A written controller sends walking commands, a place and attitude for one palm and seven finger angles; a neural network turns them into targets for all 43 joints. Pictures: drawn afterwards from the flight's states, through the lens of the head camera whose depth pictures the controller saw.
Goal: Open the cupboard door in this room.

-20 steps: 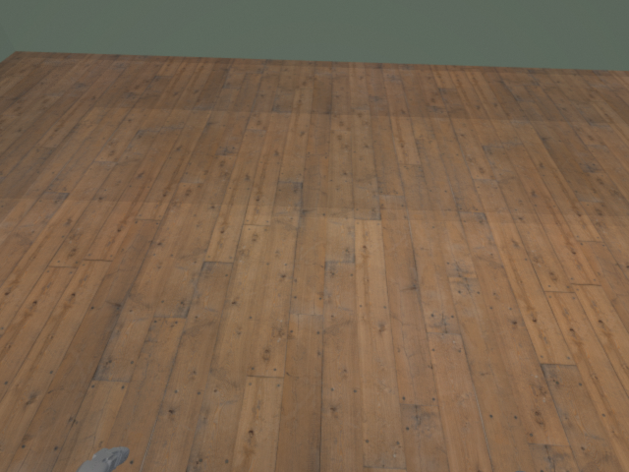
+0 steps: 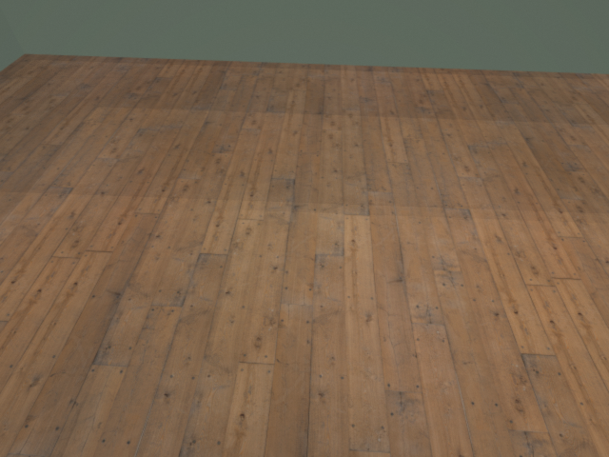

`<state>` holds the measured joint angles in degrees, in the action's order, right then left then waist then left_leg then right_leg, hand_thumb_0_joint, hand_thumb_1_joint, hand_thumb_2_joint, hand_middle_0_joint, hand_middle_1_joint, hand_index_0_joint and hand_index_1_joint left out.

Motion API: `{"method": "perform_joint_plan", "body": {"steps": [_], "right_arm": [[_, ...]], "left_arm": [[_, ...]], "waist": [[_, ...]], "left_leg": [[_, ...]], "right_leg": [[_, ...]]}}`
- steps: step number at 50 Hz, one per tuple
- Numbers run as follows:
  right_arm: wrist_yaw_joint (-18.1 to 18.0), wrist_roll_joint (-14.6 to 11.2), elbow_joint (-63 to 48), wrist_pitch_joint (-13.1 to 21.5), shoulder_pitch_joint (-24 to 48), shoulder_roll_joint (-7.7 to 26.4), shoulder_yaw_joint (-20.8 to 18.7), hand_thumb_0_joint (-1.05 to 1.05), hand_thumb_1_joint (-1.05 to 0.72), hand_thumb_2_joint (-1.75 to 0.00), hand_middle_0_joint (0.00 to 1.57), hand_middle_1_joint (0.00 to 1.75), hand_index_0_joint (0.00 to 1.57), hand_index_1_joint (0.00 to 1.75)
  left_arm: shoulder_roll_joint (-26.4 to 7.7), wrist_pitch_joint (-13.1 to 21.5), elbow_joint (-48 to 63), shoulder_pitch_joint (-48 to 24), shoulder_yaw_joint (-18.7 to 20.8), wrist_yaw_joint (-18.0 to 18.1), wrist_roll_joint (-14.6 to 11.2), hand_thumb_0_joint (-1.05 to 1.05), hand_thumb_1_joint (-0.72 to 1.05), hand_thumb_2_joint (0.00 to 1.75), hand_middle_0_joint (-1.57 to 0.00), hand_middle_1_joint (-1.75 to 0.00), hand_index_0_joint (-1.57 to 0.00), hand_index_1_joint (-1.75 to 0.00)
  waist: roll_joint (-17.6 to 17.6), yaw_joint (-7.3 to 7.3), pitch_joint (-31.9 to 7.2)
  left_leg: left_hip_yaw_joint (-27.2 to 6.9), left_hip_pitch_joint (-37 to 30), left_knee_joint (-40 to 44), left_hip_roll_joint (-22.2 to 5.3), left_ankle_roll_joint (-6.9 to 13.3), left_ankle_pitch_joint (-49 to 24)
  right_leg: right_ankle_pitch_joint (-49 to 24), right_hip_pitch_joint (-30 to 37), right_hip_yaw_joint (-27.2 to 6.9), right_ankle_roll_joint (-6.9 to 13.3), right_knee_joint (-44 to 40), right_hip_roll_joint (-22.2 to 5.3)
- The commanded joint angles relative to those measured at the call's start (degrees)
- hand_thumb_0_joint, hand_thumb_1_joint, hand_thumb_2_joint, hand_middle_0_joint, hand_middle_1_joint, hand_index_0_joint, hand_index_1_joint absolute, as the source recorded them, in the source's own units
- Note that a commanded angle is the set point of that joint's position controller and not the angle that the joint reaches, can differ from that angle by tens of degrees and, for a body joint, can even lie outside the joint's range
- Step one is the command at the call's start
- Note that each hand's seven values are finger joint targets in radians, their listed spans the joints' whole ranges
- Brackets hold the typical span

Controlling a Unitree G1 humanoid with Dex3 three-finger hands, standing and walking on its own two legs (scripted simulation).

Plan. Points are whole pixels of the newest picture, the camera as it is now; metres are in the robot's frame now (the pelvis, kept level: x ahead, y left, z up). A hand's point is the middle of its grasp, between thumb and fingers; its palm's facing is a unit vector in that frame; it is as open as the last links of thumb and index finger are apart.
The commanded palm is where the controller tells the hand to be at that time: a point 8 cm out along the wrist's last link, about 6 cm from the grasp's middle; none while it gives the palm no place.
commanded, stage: stand and wait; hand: left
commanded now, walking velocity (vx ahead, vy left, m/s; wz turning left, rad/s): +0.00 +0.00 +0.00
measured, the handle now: out of the picture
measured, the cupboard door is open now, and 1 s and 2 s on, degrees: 0 0 0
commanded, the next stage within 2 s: turn or walk to find it in 0.50 s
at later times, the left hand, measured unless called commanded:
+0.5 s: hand out of the picture +0.06 +0.24 -0.15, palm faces -0.04 -0.94 -0.33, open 7.4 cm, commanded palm none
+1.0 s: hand out of the picture +0.02 +0.22 -0.18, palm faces +0.10 -0.97 -0.24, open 7.4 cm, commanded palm none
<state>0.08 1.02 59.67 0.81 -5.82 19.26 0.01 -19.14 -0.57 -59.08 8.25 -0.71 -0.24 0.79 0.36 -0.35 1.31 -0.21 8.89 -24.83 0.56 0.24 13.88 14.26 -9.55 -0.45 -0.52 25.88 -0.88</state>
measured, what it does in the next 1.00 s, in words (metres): lifts its right foot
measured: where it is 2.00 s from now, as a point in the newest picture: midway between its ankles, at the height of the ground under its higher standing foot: outside the picture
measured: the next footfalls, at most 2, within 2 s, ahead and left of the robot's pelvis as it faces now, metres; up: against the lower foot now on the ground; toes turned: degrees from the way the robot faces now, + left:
right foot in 1.20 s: -0.02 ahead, -0.13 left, +0.00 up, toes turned +12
left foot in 1.66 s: -0.09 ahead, +0.09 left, +0.00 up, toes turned +30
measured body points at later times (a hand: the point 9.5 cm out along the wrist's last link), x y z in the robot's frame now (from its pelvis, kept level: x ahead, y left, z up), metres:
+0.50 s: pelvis -0.02 -0.01 +0.00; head -0.02 -0.01 +0.45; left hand +0.06 +0.29 -0.13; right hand +0.05 -0.31 -0.13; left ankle +0.00 +0.12 -0.74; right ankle +0.00 -0.13 -0.74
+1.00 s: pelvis -0.03 +0.01 -0.01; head +0.01 +0.03 +0.44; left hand +0.01 +0.27 -0.16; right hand +0.04 -0.23 -0.15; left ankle +0.00 +0.12 -0.74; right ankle -0.04 -0.12 -0.70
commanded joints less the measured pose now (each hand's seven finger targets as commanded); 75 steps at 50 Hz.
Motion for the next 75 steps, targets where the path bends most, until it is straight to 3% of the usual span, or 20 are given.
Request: {"method": "perform_joint_plan", "body": {"steps": [1,29,33,39,41,42,44,45,47,50,54,56,58,59,60,61,62,65,69,75], "right_arm": [[-0.9,-0.3,-3.6,1.2,3.4,11.7,-2.9,0.0,-0.9,-0.9,0.2,0.3,0.2,0.3],[-0.4,-0.2,0.0,0.6,0.4,10.2,-2.3,0.0,-0.9,-0.9,0.2,0.3,0.2,0.3],[-0.2,-0.1,-0.8,-0.8,-2.6,4.6,-1.4,0.0,-0.9,-0.9,0.2,0.3,0.2,0.3],[-0.2,-0.3,-3.2,-2.1,-5.5,3.6,-2.6,0.0,-0.9,-0.9,0.2,0.3,0.2,0.3],[-0.1,-0.3,-3.8,-2.2,-7.1,3.3,-3.1,0.0,-0.9,-0.9,0.2,0.3,0.2,0.3],[0.0,-0.1,-4.0,-2.1,-7.7,3.7,-3.3,0.0,-0.9,-0.9,0.2,0.3,0.2,0.3],[-0.3,0.4,-4.9,-1.6,-8.6,7.2,-4.1,0.0,-0.9,-0.9,0.2,0.3,0.2,0.3],[-0.6,0.1,-5.2,-1.4,-9.2,7.3,-4.5,0.0,-0.9,-0.9,0.2,0.3,0.2,0.3],[-1.2,0.0,-5.8,-1.3,-8.7,6.4,-4.8,0.0,-0.9,-0.9,0.2,0.3,0.2,0.3],[-1.6,0.2,-6.8,-1.5,-7.9,5.4,-5.1,0.0,-0.9,-0.9,0.2,0.3,0.2,0.3],[-1.5,0.4,-6.8,-2.1,-10.1,5.0,-5.9,0.0,-0.9,-0.9,0.2,0.3,0.2,0.3],[-1.3,0.4,-7.4,-2.3,-9.5,4.7,-6.1,0.0,-0.9,-0.9,0.2,0.3,0.2,0.3],[-0.9,0.0,-8.3,-2.7,-7.7,4.0,-6.3,0.0,-0.9,-0.9,0.2,0.3,0.2,0.3],[-0.6,-0.4,-9.0,-2.9,-7.2,1.8,-6.1,0.0,-0.9,-0.9,0.2,0.3,0.2,0.3],[-0.4,-0.6,-10.4,-2.8,-7.3,-1.7,-5.6,0.0,-0.9,-0.9,0.2,0.3,0.2,0.3],[-0.6,0.3,-11.0,-2.7,-4.6,0.1,-6.3,0.0,-0.9,-0.9,0.2,0.3,0.2,0.3],[-0.2,0.5,-10.4,-3.1,-5.1,0.7,-6.5,0.0,-0.9,-0.9,0.2,0.3,0.2,0.3],[0.6,0.1,-6.9,-3.9,-8.3,-0.5,-6.3,0.0,-0.9,-0.9,0.2,0.3,0.2,0.3],[0.5,0.0,-7.3,-4.2,-5.3,-1.5,-5.5,0.0,-0.9,-0.9,0.2,0.3,0.2,0.3],[0.5,-0.3,-8.8,-3.8,0.8,-2.5,-4.3,0.0,-0.9,-0.9,0.2,0.3,0.2,0.3]], "left_arm": [[-12.2,1.9,3.7,-3.6,3.0,0.9,-0.1,0.0,0.9,0.9,-0.2,-0.3,-0.2,-0.3],[-11.0,1.5,1.2,-2.4,2.9,0.9,-0.1,0.0,0.9,0.9,-0.2,-0.3,-0.2,-0.3],[-6.6,0.0,1.7,0.8,2.4,1.6,-0.1,0.0,0.9,0.9,-0.2,-0.3,-0.2,-0.3],[-7.9,-0.5,5.3,1.4,3.6,2.2,0.2,0.0,0.9,0.9,-0.2,-0.3,-0.2,-0.3],[-7.2,-0.8,6.8,0.4,3.7,2.3,0.3,0.0,0.9,0.9,-0.2,-0.3,-0.2,-0.3],[-6.1,-1.0,7.4,-0.3,3.6,2.2,0.3,0.0,0.9,0.9,-0.2,-0.3,-0.2,-0.3],[-2.6,-1.2,8.7,-0.7,3.4,2.2,-0.1,0.0,0.9,0.9,-0.2,-0.3,-0.2,-0.3],[-2.7,-1.1,9.3,-0.6,3.5,2.4,0.0,0.0,0.9,0.9,-0.2,-0.3,-0.2,-0.3],[-2.1,-1.2,8.9,0.5,4.0,2.4,0.1,0.0,0.9,0.9,-0.2,-0.3,-0.2,-0.3],[0.2,-0.8,8.7,1.5,3.8,1.9,-0.2,0.0,0.9,0.9,-0.2,-0.3,-0.2,-0.3],[1.9,-0.8,9.6,1.7,3.9,2.0,-0.6,0.0,0.9,0.9,-0.2,-0.3,-0.2,-0.3],[2.0,-0.7,9.5,3.7,4.1,2.1,-0.7,0.0,0.9,0.9,-0.2,-0.3,-0.2,-0.3],[1.0,-0.4,8.4,8.0,4.7,2.3,-0.7,0.0,0.9,0.9,-0.2,-0.3,-0.2,-0.3],[-1.6,-0.1,8.0,10.1,5.4,2.5,-0.2,0.0,0.9,0.9,-0.2,-0.3,-0.2,-0.3],[-7.1,0.5,8.5,10.3,6.4,2.9,0.8,0.0,0.9,0.9,-0.2,-0.3,-0.2,-0.3],[-7.7,0.4,9.7,8.3,6.0,3.0,0.5,0.0,0.9,0.9,-0.2,-0.3,-0.2,-0.3],[-5.1,0.6,10.6,5.2,5.7,3.1,0.5,0.0,0.9,0.9,-0.2,-0.3,-0.2,-0.3],[-1.4,1.2,11.0,1.8,4.6,2.8,0.3,0.0,0.9,0.9,-0.2,-0.3,-0.2,-0.3],[-1.4,1.5,9.6,7.9,4.5,2.8,0.4,0.0,0.9,0.9,-0.2,-0.3,-0.2,-0.3],[-3.2,1.2,7.7,13.0,5.1,2.8,1.1,0.0,0.9,0.9,-0.2,-0.3,-0.2,-0.3]], "waist": [[0.0,0.48,-3.1],[0.2,0.21,-1.2],[1.8,0.04,-2.1],[6.8,0.67,-3.7],[4.7,1.6,-3.4],[0.4,1.97,-3.0],[-13.5,2.28,-1.3],[-14.2,2.22,-1.2],[-10.8,1.52,-2.8],[-9.0,1.38,-5.5],[-9.3,2.3,-6.7],[-10.1,1.62,-7.4],[-7.5,-0.48,-7.5],[-1.4,-1.36,-7.2],[14.4,-1.92,-5.4],[13.9,-2.41,-2.0],[10.0,-0.3,-0.6],[7.9,2.61,2.7],[8.5,0.41,2.8],[9.1,-2.14,1.0]], "left_leg": [[-4.8,-0.8,4.4,-6.5,1.8,-8.5],[-5.9,3.0,4.6,-6.5,1.2,-5.9],[-5.4,6.8,0.6,-5.4,0.4,-7.8],[-2.5,7.5,-10.6,-2.9,-0.3,-4.8],[-4.3,6.0,-8.3,-3.9,0.3,-6.7],[-8.3,6.2,-5.0,-5.5,1.4,-9.9],[-25.9,6.9,6.7,-14.5,8.0,-15.2],[-29.4,5.5,8.3,-16.5,11.4,-19.6],[-27.6,3.6,6.7,-15.5,12.4,-20.3],[-22.9,0.0,3.6,-12.0,11.1,-22.7],[-25.3,-1.5,3.4,-10.7,10.6,-22.7],[-25.3,0.3,2.6,-9.2,9.3,-21.8],[-23.0,8.0,0.2,-5.8,5.7,-13.1],[-18.9,16.6,-4.8,-2.4,2.6,-3.1],[-7.4,27.7,-18.3,4.6,-1.7,10.5],[-5.8,27.9,-29.7,3.8,-2.2,17.8],[-7.6,26.1,-35.8,1.8,-1.8,14.2],[-4.0,24.8,-44.0,0.1,-2.8,7.1],[-1.5,25.5,-43.3,-0.9,-4.0,5.8],[2.0,21.6,-28.8,-1.7,-3.9,11.4]], "right_leg": [[-8.5,-0.2,-5.5,2.3,-5.1,-5.9],[-1.7,-1.0,-5.7,1.9,-6.5,-6.5],[-3.9,-0.4,-5.1,1.2,-4.1,-8.2],[-9.6,-3.2,-6.3,5.5,-2.8,-14.9],[-7.4,-6.4,-3.2,4.3,0.8,-13.4],[-3.7,-7.8,-0.1,2.5,4.6,-10.2],[10.9,-11.9,5.1,-1.7,19.7,-0.2],[17.6,-14.5,1.8,-1.5,27.1,-0.5],[16.9,-16.8,-1.3,-1.4,32.9,-1.5],[14.6,-16.3,-0.2,-2.0,28.2,-0.8],[14.0,-12.7,0.3,-2.1,19.3,0.9],[11.2,-8.2,0.6,-2.1,11.9,1.9],[1.6,2.6,1.7,-1.9,-1.3,1.5],[0.5,10.4,-2.6,-0.3,-6.6,-4.3],[2.0,13.6,-18.6,4.9,-11.6,-19.6],[-5.8,3.7,-22.0,8.6,-11.4,-26.0],[-8.2,-0.4,-16.3,9.1,-10.8,-22.8],[-17.5,-2.7,-5.8,7.1,-7.8,-15.6],[-24.0,1.5,-2.4,7.8,-5.9,-15.4],[-34.2,7.1,-1.0,9.3,-2.6,-17.4]]}}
